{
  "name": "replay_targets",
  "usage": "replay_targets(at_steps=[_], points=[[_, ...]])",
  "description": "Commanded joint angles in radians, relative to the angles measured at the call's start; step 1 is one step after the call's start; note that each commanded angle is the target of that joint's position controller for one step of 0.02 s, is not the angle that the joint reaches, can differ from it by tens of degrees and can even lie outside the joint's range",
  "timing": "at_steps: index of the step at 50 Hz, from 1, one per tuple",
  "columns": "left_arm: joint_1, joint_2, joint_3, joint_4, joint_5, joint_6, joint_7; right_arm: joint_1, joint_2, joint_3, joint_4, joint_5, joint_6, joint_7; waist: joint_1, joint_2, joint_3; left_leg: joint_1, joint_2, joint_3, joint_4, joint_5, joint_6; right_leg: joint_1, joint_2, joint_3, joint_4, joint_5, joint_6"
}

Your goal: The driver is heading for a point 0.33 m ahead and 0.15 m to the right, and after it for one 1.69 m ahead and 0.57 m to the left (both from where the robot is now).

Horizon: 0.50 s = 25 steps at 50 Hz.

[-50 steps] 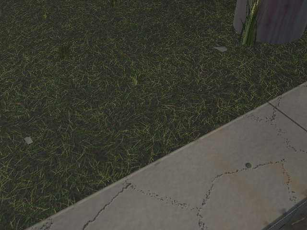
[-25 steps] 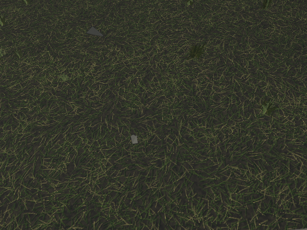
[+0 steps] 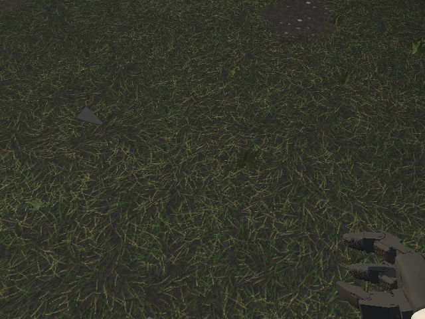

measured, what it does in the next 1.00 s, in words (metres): goes down: left foot 0.17 m lower, then right foot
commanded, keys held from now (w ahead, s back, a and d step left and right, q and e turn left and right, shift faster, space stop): w+e+shift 0.20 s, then e+shift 0.06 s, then q+shift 0.70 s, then w+q+shift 0.04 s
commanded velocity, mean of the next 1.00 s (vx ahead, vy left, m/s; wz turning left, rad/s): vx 0.43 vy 0.00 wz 0.07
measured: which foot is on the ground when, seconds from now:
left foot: up 0.00-0.14, down 0.16-0.42, up 0.44-0.82, down 0.84-1.00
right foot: down 0.00-0.16, up 0.18-0.40, down 0.42-0.84, up 0.86-1.00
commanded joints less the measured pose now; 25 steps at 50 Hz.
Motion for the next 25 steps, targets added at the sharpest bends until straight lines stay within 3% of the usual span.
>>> replay_targets(at_steps=[1,2,3,4,6,7,8,9,10,11,12,13,14,15,16,17,18,19,20,21,22,23,24,25], points=[[-0.188,0.054,-0.01,-0.088,-0.021,-0.042,0.006,0.065,-0.041,-0.006,-0.033,0.026,0.021,0.046,-0.149,0.005,0.036,0.4,-0.015,0.048,-0.317,0.505,0.016,-0.434,-0.14,0.337,-0.163,-0.036,-0.121],[-0.192,0.096,0.004,-0.09,-0.025,-0.027,0.004,0.113,-0.034,-0.001,0.0,0.038,0.027,0.061,-0.15,-0.001,0.005,0.541,-0.048,0.109,-0.357,0.499,0.009,-0.478,-0.109,0.262,-0.101,-0.08,-0.095],[-0.166,0.102,0.006,-0.09,-0.023,-0.017,0.006,0.127,-0.026,0.0,0.007,0.049,0.024,0.066,-0.133,-0.023,0.011,0.597,-0.054,0.12,-0.406,0.493,0.0,-0.482,-0.106,0.254,-0.047,-0.096,-0.08],[-0.133,0.096,0.007,-0.076,-0.02,-0.009,0.006,0.118,-0.009,0.005,0.014,0.046,0.017,0.059,-0.119,-0.029,0.039,0.633,-0.047,0.117,-0.506,0.524,-0.005,-0.461,-0.102,0.244,0.022,-0.118,-0.058],[-0.114,0.103,0.014,-0.056,-0.016,0.024,0.012,0.166,-0.027,-0.012,0.06,0.022,-0.022,0.027,-0.136,-0.011,0.083,0.684,0.015,0.1,-0.798,0.658,-0.008,-0.379,-0.068,0.167,0.283,-0.065,-0.014],[-0.132,0.111,0.02,-0.064,-0.017,0.039,0.016,0.257,-0.053,-0.027,0.09,0.013,-0.026,0.009,-0.177,-0.009,0.062,0.779,0.083,0.071,-0.875,0.739,-0.001,-0.402,-0.053,0.116,0.467,-0.082,-0.007],[-0.179,0.123,0.024,-0.095,-0.027,0.046,0.006,0.386,-0.106,-0.052,0.13,0.007,-0.024,-0.007,-0.242,0.034,0.003,0.941,0.162,0.035,-0.849,0.743,0.011,-0.496,-0.041,0.05,0.718,-0.203,-0.01],[-0.219,0.084,0.014,-0.133,-0.05,0.04,-0.003,0.515,-0.143,-0.067,0.167,-0.014,-0.021,-0.012,-0.285,0.027,-0.068,1.069,0.205,0.058,-0.699,0.772,-0.005,-0.602,-0.068,-0.014,0.959,-0.24,-0.009],[-0.201,-0.011,-0.019,-0.203,-0.089,0.014,0.016,0.548,-0.158,-0.074,0.188,-0.04,-0.037,-0.002,-0.23,0.237,-0.189,1.426,0.414,-0.038,-0.32,1.166,0.039,-0.95,-0.176,-0.075,1.035,-0.25,0.001],[-0.28,0.006,-0.028,-0.193,-0.058,0.0,0.032,0.583,-0.11,-0.076,0.189,-0.017,-0.036,0.002,-0.302,0.189,-0.226,1.431,0.44,-0.037,-0.357,1.007,0.075,-1.107,-0.231,-0.116,1.003,-0.163,0.009],[-0.365,-0.007,-0.027,-0.19,-0.005,0.007,0.039,0.649,-0.096,-0.078,0.221,-0.005,-0.04,-0.004,-0.337,0.158,-0.192,1.337,0.428,-0.034,-0.408,0.897,0.097,-1.165,-0.237,-0.165,1.084,-0.133,0.019],[-0.421,-0.017,-0.035,-0.297,0.01,0.007,0.021,0.528,-0.188,-0.11,0.226,0.01,-0.056,-0.031,-0.231,0.298,-0.163,1.093,0.586,-0.271,-0.579,0.427,0.175,-1.116,-0.365,-0.042,0.856,-0.015,0.051],[-0.534,-0.001,-0.038,-0.309,0.027,0.012,-0.008,0.443,-0.105,-0.079,0.251,0.028,-0.068,-0.04,-0.19,0.168,0.04,0.789,0.54,-0.248,-0.694,0.442,0.189,-1.025,-0.408,-0.019,0.681,0.023,0.079],[-0.587,0.0,-0.041,-0.328,0.027,0.007,-0.041,0.404,-0.052,-0.055,0.266,0.032,-0.072,-0.034,-0.171,0.125,0.141,0.571,0.457,-0.142,-0.755,0.494,0.169,-0.885,-0.399,-0.01,0.488,0.023,0.096],[-0.526,-0.011,-0.05,-0.316,0.019,-0.004,-0.072,0.328,-0.041,-0.051,0.265,0.035,-0.062,-0.032,-0.114,0.097,0.142,0.408,0.358,-0.016,-0.76,0.538,0.136,-0.659,-0.377,-0.041,0.281,0.144,0.094],[-0.4,-0.04,-0.063,-0.272,0.011,-0.01,-0.103,0.262,-0.054,-0.053,0.252,0.042,-0.053,-0.032,-0.049,0.097,0.077,0.224,0.246,0.121,-0.748,0.498,0.104,-0.312,-0.32,-0.102,0.094,0.324,0.073],[-0.286,-0.066,-0.065,-0.212,-0.003,-0.006,-0.113,0.262,-0.098,-0.064,0.271,0.048,-0.044,-0.019,-0.021,0.147,0.024,0.107,0.21,0.151,-0.761,0.467,0.109,-0.033,-0.225,-0.192,0.099,0.432,0.063],[-0.175,-0.046,-0.057,-0.159,-0.004,0.001,-0.102,0.261,-0.129,-0.071,0.278,0.064,-0.037,-0.004,0.032,0.12,-0.013,0.101,0.179,0.182,-0.701,0.568,0.104,0.141,-0.176,-0.221,0.038,0.514,0.049],[-0.072,0.008,-0.04,-0.109,0.016,-0.001,-0.087,0.287,-0.123,-0.066,0.289,0.08,-0.033,0.007,0.081,0.034,-0.064,0.103,0.127,0.224,-0.519,0.588,0.074,0.308,-0.166,-0.213,-0.03,0.589,0.029],[-0.042,0.07,-0.028,-0.1,0.048,-0.008,-0.07,0.361,-0.114,-0.059,0.305,0.09,-0.026,0.017,0.094,-0.042,-0.105,0.075,0.068,0.247,-0.258,0.314,0.047,0.412,-0.28,-0.148,-0.06,0.898,0.004],[-0.061,0.178,-0.022,-0.154,0.072,-0.024,-0.061,0.558,0.012,-0.034,0.3,0.126,0.003,0.018,-0.001,-0.319,-0.339,0.067,-0.076,0.238,0.283,-0.576,0.017,0.527,-0.723,0.24,-0.045,1.565,-0.132],[-0.06,0.154,-0.019,-0.2,0.016,-0.017,-0.048,0.581,-0.079,-0.057,0.317,0.117,0.036,-0.018,0.034,-0.18,-0.502,0.08,-0.091,0.033,0.477,-0.584,0.046,0.571,-0.726,0.291,-0.003,1.691,-0.172],[-0.179,0.138,-0.021,-0.214,-0.003,-0.007,-0.03,0.546,-0.088,-0.057,0.295,0.116,0.042,-0.032,-0.006,-0.174,-0.409,-0.047,-0.057,0.025,0.502,-0.498,0.047,0.515,-0.727,0.228,-0.065,1.495,-0.169],[-0.299,0.089,-0.035,-0.237,-0.005,-0.001,-0.016,0.5,-0.108,-0.057,0.281,0.077,0.051,-0.035,-0.051,-0.122,-0.267,-0.098,0.003,0.087,0.429,-0.421,0.042,0.372,-0.667,0.187,-0.134,1.228,-0.134]])
Velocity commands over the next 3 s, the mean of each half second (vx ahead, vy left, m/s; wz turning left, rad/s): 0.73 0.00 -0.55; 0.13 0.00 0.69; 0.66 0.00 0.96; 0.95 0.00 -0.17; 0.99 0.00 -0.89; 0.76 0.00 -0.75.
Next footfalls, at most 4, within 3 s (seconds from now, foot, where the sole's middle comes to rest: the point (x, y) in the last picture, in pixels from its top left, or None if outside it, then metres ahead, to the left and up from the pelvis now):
0.16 left None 0.25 0.24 -0.91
0.42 right None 0.51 -0.08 -0.91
0.84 left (210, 298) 0.66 0.13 -0.91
1.24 right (254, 306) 0.65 -0.03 -0.91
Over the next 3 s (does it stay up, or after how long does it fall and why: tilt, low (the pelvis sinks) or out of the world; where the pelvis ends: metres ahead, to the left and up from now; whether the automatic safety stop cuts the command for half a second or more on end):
stays up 1.69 0.63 -0.17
